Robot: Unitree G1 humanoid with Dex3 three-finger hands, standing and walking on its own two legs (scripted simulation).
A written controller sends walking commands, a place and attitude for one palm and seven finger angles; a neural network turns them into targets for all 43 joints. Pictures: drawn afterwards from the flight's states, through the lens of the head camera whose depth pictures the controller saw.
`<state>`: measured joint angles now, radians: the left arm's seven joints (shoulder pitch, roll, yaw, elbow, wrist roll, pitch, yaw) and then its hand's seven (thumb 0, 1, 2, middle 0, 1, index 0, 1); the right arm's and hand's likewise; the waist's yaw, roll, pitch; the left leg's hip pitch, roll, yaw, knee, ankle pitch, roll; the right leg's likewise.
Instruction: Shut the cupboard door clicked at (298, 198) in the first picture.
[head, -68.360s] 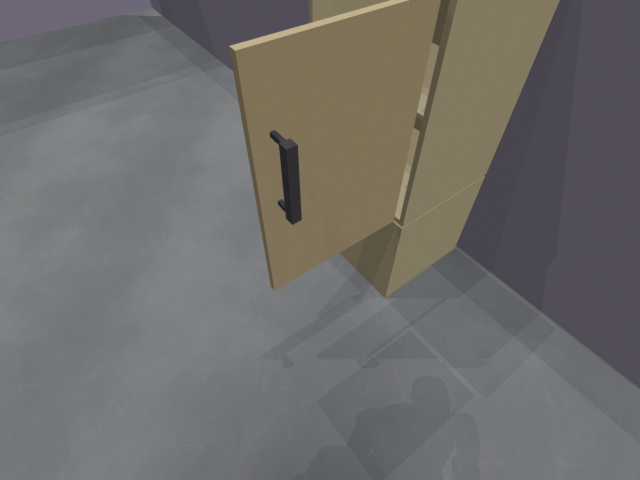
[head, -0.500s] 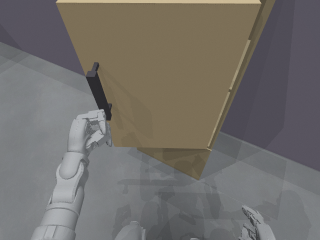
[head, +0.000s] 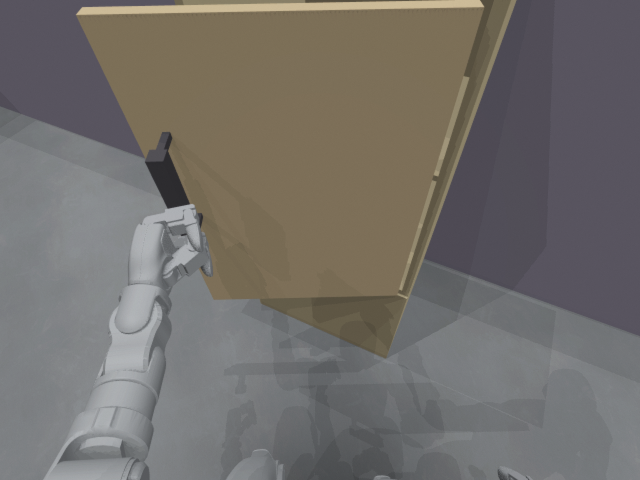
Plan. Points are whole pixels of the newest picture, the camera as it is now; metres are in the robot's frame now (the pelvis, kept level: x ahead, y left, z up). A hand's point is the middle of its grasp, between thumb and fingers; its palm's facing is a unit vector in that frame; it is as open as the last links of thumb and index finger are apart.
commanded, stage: bring the fist close to the handle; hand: left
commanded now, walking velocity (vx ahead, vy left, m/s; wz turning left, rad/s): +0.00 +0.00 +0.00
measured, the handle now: (181, 194) +0.48 +0.21 +0.07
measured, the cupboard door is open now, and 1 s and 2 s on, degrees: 27 17 5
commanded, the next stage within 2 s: push the door shut along its arc in 0.10 s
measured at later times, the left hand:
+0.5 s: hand (190, 230) +0.41 +0.18 +0.08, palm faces -0.04 -1.00 -0.02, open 3.1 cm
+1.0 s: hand (205, 198) +0.47 +0.17 +0.08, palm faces -0.15 -0.99 -0.01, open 3.1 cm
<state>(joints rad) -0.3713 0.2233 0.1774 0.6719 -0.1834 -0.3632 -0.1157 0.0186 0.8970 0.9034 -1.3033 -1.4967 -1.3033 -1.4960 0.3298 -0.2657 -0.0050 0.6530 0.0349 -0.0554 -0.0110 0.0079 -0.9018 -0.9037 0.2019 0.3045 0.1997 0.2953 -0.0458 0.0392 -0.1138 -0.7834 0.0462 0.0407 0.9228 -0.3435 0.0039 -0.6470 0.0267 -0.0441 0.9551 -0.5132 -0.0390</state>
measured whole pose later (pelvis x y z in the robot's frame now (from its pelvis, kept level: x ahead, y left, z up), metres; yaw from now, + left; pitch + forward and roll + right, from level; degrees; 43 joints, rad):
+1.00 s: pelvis -0.02 +0.03 -0.02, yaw +0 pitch +18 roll -3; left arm -0.90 0.40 0.24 1.16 -0.16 -0.37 -0.30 0.01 0.91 0.92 -1.31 -1.50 -1.31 -1.50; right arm 0.37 -0.28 0.01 0.70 0.02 -0.06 -0.01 0.00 -0.90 -0.90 0.20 0.30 0.20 0.30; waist -0.13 0.05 -0.12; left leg -1.01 0.05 0.02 1.06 -0.36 0.04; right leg -0.85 0.03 -0.06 1.05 -0.52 -0.01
